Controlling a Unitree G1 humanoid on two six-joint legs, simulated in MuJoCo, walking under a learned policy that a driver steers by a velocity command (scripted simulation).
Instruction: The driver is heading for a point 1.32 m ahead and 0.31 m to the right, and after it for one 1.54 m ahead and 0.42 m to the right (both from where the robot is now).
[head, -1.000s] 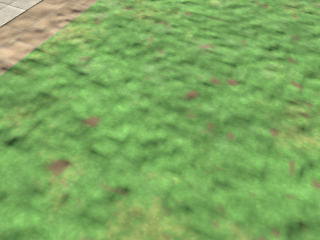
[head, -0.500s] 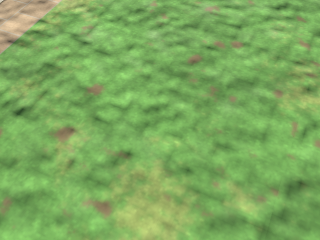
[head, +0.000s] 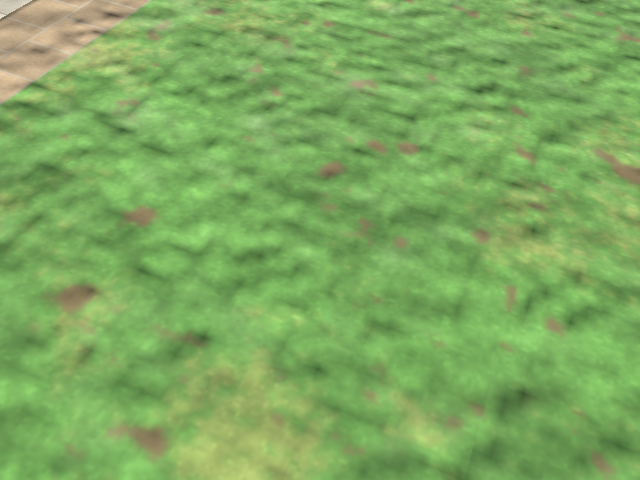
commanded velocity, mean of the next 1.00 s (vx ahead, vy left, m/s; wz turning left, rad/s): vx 0.89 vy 0.00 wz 0.00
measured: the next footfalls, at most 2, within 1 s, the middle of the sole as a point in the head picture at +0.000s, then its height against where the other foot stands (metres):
right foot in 0.38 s outside the picture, level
left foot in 0.86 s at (327, 375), level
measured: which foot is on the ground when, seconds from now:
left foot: down 0.00-0.40, up 0.42-0.84, down 0.86-1.00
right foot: up 0.00-0.36, down 0.38-0.88, up 0.90-1.00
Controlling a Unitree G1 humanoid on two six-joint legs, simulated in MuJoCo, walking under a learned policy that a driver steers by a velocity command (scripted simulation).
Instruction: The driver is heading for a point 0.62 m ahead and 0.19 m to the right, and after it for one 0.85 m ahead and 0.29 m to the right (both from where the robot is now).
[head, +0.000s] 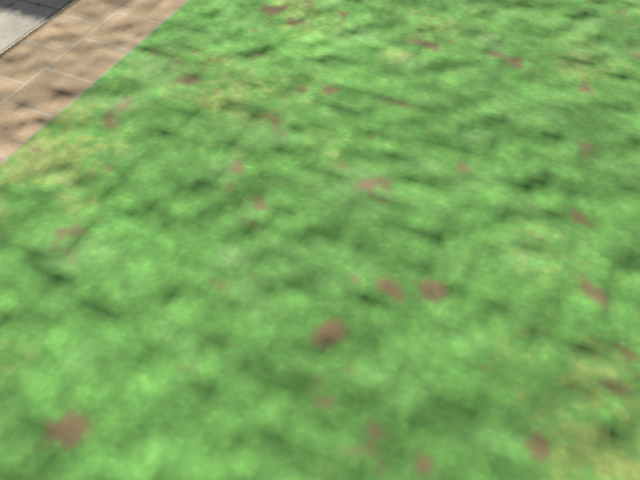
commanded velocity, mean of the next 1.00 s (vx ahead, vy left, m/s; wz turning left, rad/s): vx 0.48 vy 0.00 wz -0.53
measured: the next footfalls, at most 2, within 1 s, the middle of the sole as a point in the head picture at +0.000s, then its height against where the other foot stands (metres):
right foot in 0.30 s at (389, 460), level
left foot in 0.82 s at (308, 410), level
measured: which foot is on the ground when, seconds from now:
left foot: down 0.00-0.28, up 0.30-0.80, down 0.82-1.00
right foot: up 0.00-0.28, down 0.30-0.82, up 0.84-1.00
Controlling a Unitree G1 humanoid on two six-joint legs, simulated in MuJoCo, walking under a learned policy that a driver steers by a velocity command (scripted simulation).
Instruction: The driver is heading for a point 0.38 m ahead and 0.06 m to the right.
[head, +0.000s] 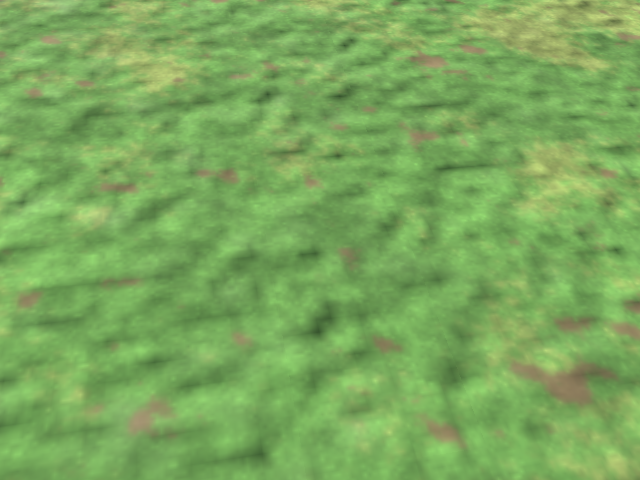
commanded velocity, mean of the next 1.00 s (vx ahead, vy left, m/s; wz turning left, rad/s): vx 0.42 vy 0.00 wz -0.46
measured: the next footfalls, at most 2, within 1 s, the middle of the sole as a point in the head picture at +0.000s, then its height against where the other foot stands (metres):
right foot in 0.32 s outside the picture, level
left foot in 0.76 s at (371, 406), level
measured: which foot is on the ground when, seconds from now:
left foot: down 0.00-0.34, up 0.36-0.74, down 0.76-1.00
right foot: up 0.00-0.30, down 0.32-0.78, up 0.80-1.00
